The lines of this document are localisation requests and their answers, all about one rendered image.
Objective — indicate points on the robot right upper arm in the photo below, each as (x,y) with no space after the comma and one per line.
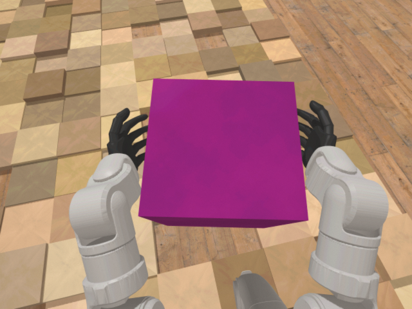
(324,301)

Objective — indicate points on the carton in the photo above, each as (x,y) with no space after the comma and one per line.
(223,153)

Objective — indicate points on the robot right thigh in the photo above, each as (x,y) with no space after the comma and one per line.
(251,291)

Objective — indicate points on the robot left forearm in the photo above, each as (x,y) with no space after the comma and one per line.
(101,219)

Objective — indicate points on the robot left hand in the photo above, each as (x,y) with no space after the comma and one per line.
(121,142)

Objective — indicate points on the robot left upper arm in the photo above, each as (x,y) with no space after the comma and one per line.
(146,302)

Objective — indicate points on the robot right forearm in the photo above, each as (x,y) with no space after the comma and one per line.
(354,210)

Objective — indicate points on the robot right hand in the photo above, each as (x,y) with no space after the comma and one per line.
(319,134)

